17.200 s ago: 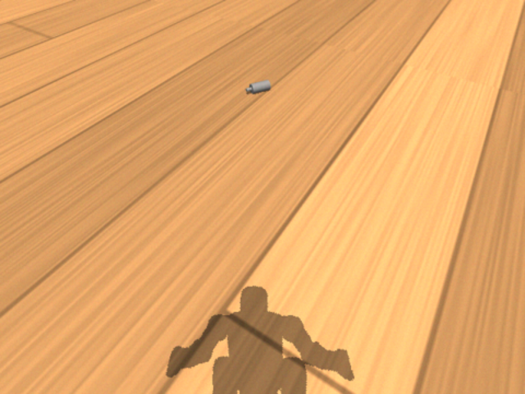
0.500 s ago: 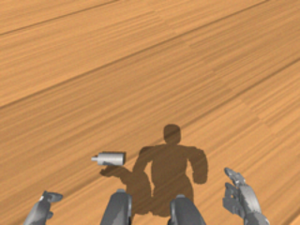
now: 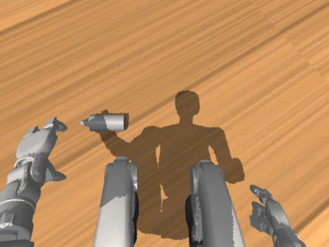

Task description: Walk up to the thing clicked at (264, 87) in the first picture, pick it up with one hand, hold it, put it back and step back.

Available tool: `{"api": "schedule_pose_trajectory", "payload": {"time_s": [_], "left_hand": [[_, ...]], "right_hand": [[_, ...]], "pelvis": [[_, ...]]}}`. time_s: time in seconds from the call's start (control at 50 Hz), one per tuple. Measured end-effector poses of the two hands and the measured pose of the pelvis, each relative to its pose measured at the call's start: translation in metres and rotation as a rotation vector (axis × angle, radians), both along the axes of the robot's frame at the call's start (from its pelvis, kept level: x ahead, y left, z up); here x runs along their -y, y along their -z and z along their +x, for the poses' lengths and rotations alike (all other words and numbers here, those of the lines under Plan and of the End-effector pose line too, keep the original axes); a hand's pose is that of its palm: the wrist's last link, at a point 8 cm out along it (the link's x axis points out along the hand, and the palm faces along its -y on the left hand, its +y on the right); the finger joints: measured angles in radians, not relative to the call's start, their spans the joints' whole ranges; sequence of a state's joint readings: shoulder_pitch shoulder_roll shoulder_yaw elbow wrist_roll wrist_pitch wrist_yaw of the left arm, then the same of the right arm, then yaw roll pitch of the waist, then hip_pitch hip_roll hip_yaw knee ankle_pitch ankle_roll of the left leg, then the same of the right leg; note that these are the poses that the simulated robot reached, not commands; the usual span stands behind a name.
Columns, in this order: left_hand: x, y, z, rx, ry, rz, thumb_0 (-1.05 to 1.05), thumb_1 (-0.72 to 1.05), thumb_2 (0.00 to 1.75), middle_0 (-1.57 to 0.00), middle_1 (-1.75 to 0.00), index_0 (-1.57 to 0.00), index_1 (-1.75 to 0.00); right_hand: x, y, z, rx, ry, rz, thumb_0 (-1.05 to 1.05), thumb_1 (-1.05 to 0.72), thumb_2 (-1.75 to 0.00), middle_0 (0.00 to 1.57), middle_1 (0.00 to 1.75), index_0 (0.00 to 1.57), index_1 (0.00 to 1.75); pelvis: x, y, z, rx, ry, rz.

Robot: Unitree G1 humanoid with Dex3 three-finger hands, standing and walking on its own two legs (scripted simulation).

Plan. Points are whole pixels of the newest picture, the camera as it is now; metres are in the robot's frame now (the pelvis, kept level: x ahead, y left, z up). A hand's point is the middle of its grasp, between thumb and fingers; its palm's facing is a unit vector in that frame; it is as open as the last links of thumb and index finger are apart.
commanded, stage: rise first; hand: left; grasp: from above
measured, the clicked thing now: (103, 122) +0.49 +0.27 -0.42
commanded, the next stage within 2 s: none
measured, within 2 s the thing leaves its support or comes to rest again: neither
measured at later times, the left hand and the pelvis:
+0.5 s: hand (71, 139) +0.38 +0.31 -0.23, palm faces -0.47 -0.10 -0.88, open 14.2 cm; pelvis -0.02 +0.01 -0.08, yaw -3 degrees
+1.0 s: hand (79, 133) +0.41 +0.30 -0.28, palm faces -0.46 -0.03 -0.89, open 13.9 cm; pelvis -0.01 +0.01 -0.11, yaw -4 degrees
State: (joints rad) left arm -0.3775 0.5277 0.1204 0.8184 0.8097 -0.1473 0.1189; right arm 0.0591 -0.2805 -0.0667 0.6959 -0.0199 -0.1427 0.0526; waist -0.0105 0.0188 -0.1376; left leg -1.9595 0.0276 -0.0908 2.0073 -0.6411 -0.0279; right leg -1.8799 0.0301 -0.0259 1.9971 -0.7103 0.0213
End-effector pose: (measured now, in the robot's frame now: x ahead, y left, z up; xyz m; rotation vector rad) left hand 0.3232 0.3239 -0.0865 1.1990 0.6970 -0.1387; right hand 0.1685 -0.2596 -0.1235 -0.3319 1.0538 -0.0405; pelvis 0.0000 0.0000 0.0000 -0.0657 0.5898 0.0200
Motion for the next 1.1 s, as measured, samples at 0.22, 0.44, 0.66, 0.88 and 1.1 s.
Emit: {"api": "schedule_pose_trajectory", "payload": {"time_s": [0.22,0.44,0.66,0.88,1.1], "left_hand": [[0.002,0.048,0.036,0.031,0.168,0.088,-0.01,-0.53,1.03,-0.1,-1.02,-0.1,-1.03],[0.009,0.083,0.059,0.054,0.282,0.151,-0.01,-0.54,1.05,-0.08,-0.99,-0.07,-1.0],[0.013,0.107,0.078,0.056,0.331,0.2,-0.01,-0.53,1.02,-0.09,-0.97,-0.08,-0.97],[0.018,0.126,0.088,0.068,0.374,0.209,0.0,-0.48,0.98,-0.12,-0.96,-0.12,-0.96],[0.022,0.14,0.095,0.078,0.355,0.217,0.0,-0.47,0.96,-0.12,-0.97,-0.13,-0.96]], "right_hand": [[0.008,0.047,-0.081,-0.188,0.081,-0.038,0.01,-0.91,-0.9,0.21,0.3,0.2,0.3],[0.011,0.06,-0.103,-0.265,0.099,-0.081,0.0,-0.89,-0.89,0.2,0.3,0.2,0.3],[0.008,0.076,-0.093,-0.275,0.07,-0.079,0.0,-0.9,-0.89,0.2,0.3,0.2,0.3],[0.004,0.09,-0.092,-0.311,0.054,-0.072,0.0,-0.91,-0.9,0.2,0.3,0.2,0.3],[0.007,0.095,-0.099,-0.341,0.063,-0.08,0.0,-0.91,-0.9,0.2,0.3,0.2,0.3]], "pelvis": [[-0.002,0.052,-0.018,0.025,0.015,-0.023],[-0.006,0.077,-0.018,0.025,0.018,-0.044],[-0.007,0.093,-0.013,0.016,0.025,-0.05],[-0.006,0.105,-0.009,0.008,0.037,-0.054],[-0.006,0.111,-0.005,-0.002,0.044,-0.052]]}}
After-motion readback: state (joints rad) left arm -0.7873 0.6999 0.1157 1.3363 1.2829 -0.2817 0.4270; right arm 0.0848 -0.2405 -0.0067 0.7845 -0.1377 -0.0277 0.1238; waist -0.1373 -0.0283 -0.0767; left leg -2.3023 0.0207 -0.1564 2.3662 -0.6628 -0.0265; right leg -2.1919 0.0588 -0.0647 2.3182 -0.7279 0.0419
